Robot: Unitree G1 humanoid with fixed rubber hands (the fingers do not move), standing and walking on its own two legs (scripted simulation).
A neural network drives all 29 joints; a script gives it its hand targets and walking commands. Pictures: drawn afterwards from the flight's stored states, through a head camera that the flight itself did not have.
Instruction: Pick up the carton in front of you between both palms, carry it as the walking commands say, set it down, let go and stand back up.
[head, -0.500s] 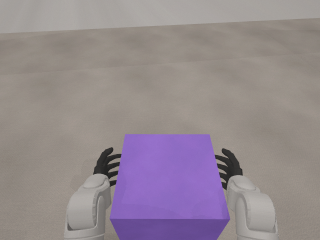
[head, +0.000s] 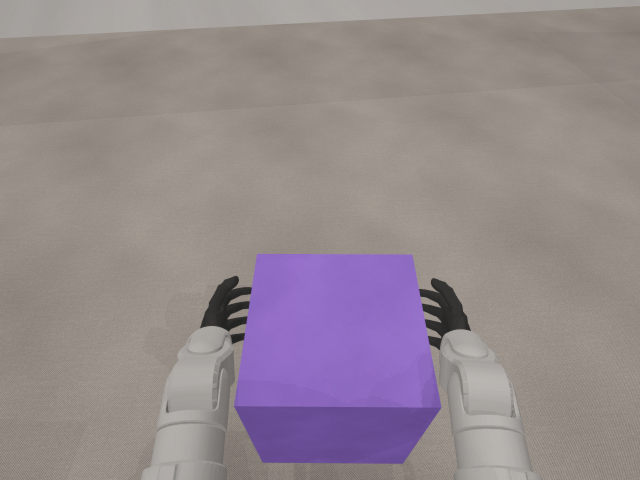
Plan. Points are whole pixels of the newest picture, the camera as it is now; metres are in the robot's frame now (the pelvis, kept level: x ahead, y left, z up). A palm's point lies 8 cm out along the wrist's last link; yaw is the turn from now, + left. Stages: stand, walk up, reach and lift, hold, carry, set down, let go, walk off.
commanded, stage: carry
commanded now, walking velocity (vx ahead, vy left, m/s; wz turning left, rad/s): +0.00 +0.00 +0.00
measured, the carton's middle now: (333, 364) +0.29 +0.00 -0.05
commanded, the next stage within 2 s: hold in 0.02 s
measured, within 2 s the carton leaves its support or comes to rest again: neither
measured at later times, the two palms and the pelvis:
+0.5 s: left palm (223, 325) +0.31 +0.15 +0.01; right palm (448, 334) +0.30 -0.15 +0.01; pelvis -0.03 +0.02 -0.01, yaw -3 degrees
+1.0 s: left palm (256, 360) +0.36 +0.14 -0.20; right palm (421, 365) +0.35 -0.16 -0.19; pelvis -0.06 +0.02 -0.13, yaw -3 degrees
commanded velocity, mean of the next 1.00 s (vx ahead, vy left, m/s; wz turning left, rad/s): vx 0.00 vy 0.00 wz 0.00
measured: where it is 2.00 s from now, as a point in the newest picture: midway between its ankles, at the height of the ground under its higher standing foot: outside the picture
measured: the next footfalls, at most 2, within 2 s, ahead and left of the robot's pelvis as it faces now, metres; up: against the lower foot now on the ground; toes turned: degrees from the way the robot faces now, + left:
none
